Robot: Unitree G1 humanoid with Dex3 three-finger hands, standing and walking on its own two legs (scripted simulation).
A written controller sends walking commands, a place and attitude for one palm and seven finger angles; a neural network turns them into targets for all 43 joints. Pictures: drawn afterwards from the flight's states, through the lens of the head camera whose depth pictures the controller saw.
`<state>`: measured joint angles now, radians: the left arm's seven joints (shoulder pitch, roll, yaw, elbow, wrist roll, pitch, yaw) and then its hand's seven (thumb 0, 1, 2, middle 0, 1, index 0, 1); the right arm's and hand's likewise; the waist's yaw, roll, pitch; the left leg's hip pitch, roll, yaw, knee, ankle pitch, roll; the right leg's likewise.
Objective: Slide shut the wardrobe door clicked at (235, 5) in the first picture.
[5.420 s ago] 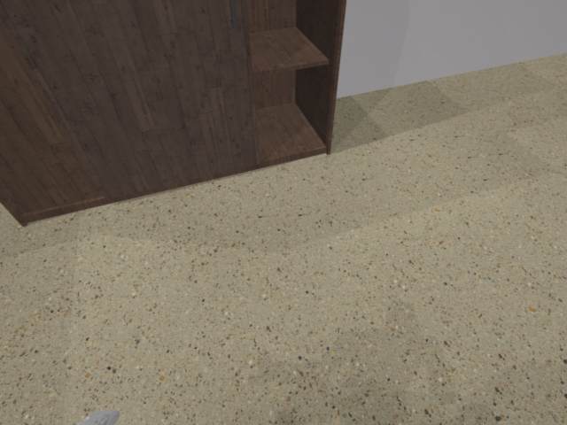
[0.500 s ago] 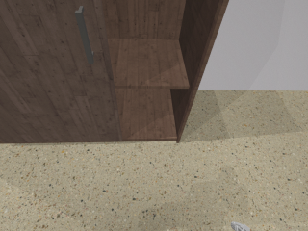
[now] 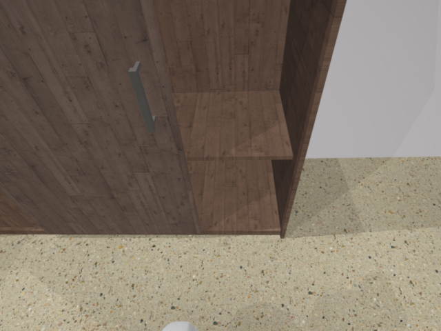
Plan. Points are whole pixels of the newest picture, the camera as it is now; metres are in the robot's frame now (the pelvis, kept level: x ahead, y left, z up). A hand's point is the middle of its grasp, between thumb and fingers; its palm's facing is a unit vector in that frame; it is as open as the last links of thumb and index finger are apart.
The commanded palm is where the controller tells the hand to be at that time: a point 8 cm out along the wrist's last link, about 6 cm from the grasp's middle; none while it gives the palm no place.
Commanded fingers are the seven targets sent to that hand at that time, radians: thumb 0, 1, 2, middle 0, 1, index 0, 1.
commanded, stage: take the last steps up to it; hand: left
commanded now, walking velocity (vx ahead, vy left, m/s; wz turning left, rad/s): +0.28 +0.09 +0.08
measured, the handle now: (145, 98) +0.65 +0.24 +0.08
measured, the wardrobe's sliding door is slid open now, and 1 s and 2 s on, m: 0.40 0.40 0.40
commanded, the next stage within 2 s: come to a stop and stand still in 0.34 s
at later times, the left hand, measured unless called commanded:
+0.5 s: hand (116, 312) +0.20 +0.26 -0.17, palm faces +0.05 -0.97 -0.23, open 7.4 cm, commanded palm none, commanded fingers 0.00 0.90 0.90 -0.20 -0.30 -0.20 -0.30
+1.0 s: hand (107, 305) +0.21 +0.29 -0.19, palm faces +0.03 -0.98 -0.21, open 7.4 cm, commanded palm none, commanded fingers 0.00 0.90 0.90 -0.20 -0.30 -0.20 -0.30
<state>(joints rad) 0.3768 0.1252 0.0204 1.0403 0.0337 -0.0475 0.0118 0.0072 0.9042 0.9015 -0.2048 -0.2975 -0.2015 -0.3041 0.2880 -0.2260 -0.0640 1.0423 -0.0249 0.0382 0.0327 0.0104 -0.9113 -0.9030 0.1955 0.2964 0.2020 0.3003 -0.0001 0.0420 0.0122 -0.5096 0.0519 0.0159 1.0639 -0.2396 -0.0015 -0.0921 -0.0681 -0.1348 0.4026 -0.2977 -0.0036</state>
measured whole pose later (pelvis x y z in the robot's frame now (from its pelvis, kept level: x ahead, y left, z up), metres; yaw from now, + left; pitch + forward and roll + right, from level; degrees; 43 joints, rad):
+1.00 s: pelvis +0.15 +0.10 -0.01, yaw -1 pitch -1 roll +0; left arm 0.17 0.19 0.05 1.04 0.02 0.06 0.03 0.01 0.91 0.90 -0.20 -0.30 -0.20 -0.30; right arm 0.27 -0.14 -0.03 1.06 -0.02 0.03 -0.03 0.00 -0.91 -0.90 0.19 0.30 0.20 0.30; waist 0.00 -0.04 0.06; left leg -0.20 0.01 0.07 0.50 -0.28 0.02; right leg -0.37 -0.03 -0.03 0.70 -0.36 -0.01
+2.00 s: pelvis +0.14 +0.10 -0.01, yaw -1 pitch +0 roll +0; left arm 0.30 0.14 -0.01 1.08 0.02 -0.03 0.04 0.01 0.91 0.90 -0.20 -0.30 -0.20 -0.30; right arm 0.32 -0.14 0.02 1.08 -0.02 -0.01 -0.02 0.01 -0.92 -0.90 0.20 0.30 0.20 0.30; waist -0.02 0.03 0.01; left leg -0.28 0.02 0.06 0.55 -0.27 0.02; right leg -0.22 -0.01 -0.03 0.54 -0.32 -0.01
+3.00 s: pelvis +0.15 +0.12 +0.00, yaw -2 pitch -1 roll +0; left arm 0.32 0.15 -0.02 1.12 0.02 -0.01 0.04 0.01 0.91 0.90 -0.20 -0.30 -0.20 -0.30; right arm 0.27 -0.15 0.02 1.14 -0.01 -0.02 -0.03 0.01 -0.91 -0.90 0.20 0.30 0.20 0.30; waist 0.01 -0.02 0.02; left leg -0.19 -0.02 0.09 0.45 -0.25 0.04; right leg -0.14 -0.04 0.00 0.44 -0.29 0.03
